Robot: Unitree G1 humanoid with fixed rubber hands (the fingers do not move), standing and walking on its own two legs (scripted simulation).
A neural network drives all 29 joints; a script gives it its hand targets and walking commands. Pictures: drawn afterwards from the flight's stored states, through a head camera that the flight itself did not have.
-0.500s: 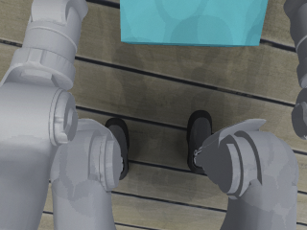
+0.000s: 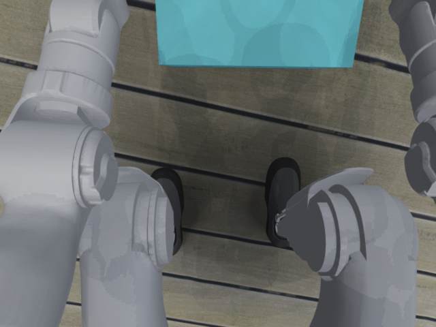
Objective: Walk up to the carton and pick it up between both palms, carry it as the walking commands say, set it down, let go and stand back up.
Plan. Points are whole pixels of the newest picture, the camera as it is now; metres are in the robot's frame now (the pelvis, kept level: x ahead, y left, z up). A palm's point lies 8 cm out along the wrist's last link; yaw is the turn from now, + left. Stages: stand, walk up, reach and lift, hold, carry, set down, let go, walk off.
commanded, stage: reach and lift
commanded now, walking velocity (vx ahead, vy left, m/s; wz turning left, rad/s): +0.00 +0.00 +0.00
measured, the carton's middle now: out of the picture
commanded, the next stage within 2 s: none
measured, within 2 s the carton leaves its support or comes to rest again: leaves its support in 0.54 s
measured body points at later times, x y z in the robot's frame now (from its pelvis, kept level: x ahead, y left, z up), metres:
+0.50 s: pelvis +0.00 +0.00 +0.00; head +0.38 +0.00 +0.22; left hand +0.57 +0.15 -0.19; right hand +0.56 -0.20 -0.19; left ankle +0.10 +0.13 -0.32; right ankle +0.12 -0.12 -0.32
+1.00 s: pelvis -0.01 +0.00 +0.03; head +0.37 -0.01 +0.26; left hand +0.58 +0.15 -0.13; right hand +0.57 -0.20 -0.13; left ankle +0.10 +0.13 -0.32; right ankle +0.12 -0.13 -0.32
